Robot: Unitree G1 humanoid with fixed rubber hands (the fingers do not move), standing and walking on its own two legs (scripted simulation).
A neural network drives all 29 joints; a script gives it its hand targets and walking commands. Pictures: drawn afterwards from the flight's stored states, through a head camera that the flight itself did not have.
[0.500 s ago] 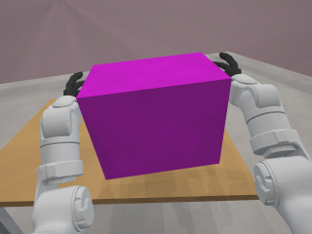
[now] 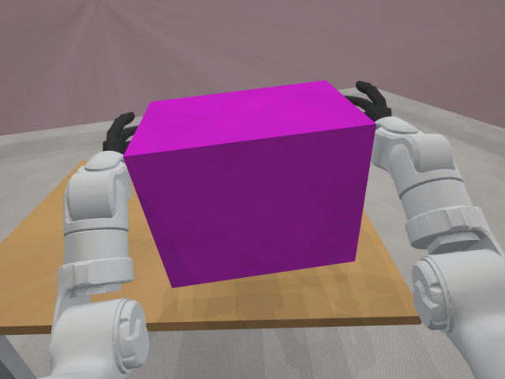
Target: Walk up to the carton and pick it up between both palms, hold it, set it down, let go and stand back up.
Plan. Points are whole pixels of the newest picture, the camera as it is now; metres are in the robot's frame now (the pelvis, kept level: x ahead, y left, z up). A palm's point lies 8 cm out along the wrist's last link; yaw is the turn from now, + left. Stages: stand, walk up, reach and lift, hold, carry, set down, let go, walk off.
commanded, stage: hold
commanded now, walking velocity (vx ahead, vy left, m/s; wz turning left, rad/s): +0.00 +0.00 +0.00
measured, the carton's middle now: (251, 180) +0.37 +0.00 +0.23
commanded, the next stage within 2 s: none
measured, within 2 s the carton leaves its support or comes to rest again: neither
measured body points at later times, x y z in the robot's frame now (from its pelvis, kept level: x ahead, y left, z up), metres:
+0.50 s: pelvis +0.00 +0.00 +0.00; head -0.08 +0.01 +0.44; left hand +0.38 +0.20 +0.27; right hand +0.39 -0.18 +0.30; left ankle +0.01 +0.10 -0.75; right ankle +0.02 -0.10 -0.75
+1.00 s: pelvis +0.01 +0.00 +0.00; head -0.08 +0.02 +0.44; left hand +0.37 +0.20 +0.27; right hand +0.38 -0.18 +0.30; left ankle +0.01 +0.10 -0.75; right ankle +0.02 -0.10 -0.75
